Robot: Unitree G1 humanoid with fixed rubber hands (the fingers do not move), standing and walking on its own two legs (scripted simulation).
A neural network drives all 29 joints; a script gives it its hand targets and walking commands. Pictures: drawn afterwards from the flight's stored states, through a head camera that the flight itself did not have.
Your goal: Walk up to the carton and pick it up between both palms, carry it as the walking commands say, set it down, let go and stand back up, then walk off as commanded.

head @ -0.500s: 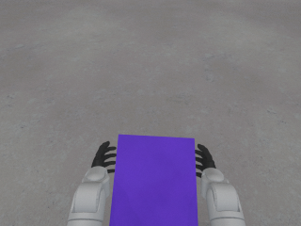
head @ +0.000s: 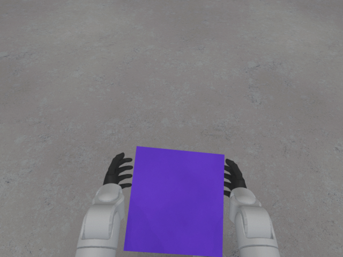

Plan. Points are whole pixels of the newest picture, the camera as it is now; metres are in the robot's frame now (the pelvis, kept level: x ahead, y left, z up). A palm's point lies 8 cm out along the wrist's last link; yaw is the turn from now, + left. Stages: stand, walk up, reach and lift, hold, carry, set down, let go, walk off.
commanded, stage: carry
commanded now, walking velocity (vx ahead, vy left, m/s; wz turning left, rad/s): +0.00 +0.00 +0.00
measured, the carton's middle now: (172, 195) +0.30 +0.01 -0.09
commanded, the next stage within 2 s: none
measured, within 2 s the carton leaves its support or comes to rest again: neither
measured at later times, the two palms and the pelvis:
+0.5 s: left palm (114, 84) +0.63 +0.20 +0.01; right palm (200, 84) +0.64 -0.09 +0.00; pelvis +0.36 +0.04 +0.00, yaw +0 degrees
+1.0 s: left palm (122, 30) +0.96 +0.22 +0.02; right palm (188, 32) +0.98 -0.07 +0.00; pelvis +0.69 +0.06 +0.00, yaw +2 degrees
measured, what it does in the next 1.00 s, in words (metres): walks ahead: right foot, then left foot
